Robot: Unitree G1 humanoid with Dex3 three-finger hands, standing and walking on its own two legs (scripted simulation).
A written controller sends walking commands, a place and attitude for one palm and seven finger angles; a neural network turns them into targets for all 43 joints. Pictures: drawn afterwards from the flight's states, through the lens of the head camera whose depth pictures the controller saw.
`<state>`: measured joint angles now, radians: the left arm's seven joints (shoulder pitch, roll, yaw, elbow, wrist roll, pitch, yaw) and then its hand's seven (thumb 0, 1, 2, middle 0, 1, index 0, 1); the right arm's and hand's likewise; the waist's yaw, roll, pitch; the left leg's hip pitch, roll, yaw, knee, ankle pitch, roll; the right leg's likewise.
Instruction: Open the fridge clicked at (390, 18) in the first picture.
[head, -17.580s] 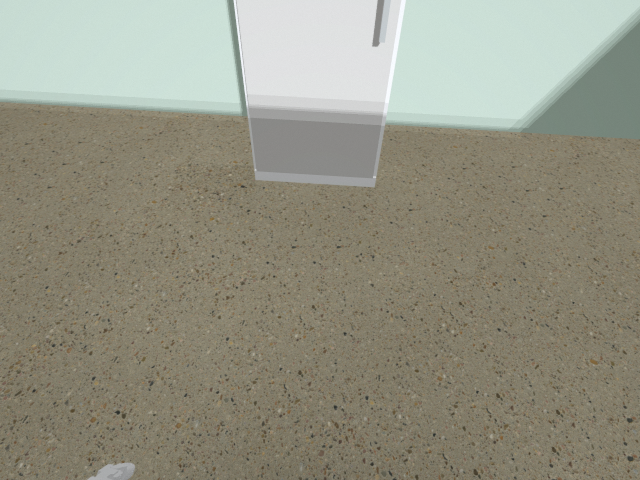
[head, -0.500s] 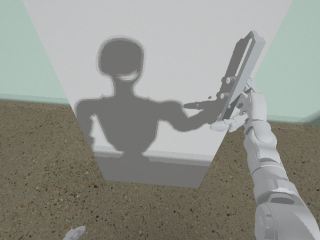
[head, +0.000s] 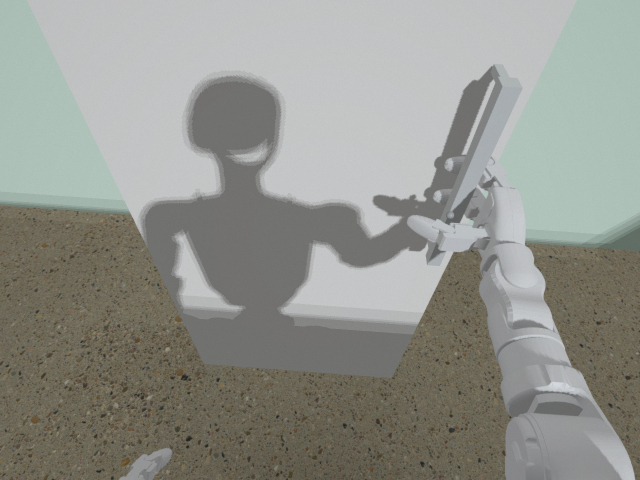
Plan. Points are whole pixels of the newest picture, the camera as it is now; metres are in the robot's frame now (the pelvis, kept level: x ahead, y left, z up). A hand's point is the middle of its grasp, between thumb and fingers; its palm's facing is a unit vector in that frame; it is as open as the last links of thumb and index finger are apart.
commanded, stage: grip the handle and tug to test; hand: right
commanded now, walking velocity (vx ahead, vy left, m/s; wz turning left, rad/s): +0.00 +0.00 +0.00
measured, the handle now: (460, 182) +0.49 -0.13 +0.13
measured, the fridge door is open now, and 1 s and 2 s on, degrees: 0 0 15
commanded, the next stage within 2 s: pull the door a little, standing still in 1.04 s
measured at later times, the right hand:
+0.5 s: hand (448, 212) +0.43 -0.11 +0.12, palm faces -0.03 +1.00 -0.01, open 5.7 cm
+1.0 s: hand (448, 213) +0.43 -0.11 +0.12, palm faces -0.03 +1.00 -0.01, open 5.7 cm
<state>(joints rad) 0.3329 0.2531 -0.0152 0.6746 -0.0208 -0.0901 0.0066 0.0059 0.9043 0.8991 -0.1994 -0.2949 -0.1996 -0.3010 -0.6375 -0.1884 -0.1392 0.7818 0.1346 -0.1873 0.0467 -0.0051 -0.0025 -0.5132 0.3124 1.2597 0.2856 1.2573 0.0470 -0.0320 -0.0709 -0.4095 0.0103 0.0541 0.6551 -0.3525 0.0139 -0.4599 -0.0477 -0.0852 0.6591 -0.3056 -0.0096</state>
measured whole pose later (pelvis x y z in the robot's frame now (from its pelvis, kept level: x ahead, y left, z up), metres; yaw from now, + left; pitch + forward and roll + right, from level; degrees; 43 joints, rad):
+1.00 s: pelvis +0.01 +0.00 +0.00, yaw +1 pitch +7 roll +0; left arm 0.34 0.25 -0.01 0.65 -0.02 -0.07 0.00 0.01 0.90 0.90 -0.20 -0.29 -0.20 -0.30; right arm -0.56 -0.19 -0.14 0.67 0.14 -0.14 0.06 0.01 -0.76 -0.80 0.34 1.38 0.31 1.39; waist 0.04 -0.03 -0.08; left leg -0.39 0.00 0.04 0.64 -0.36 0.02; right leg -0.43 -0.05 -0.09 0.64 -0.32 -0.01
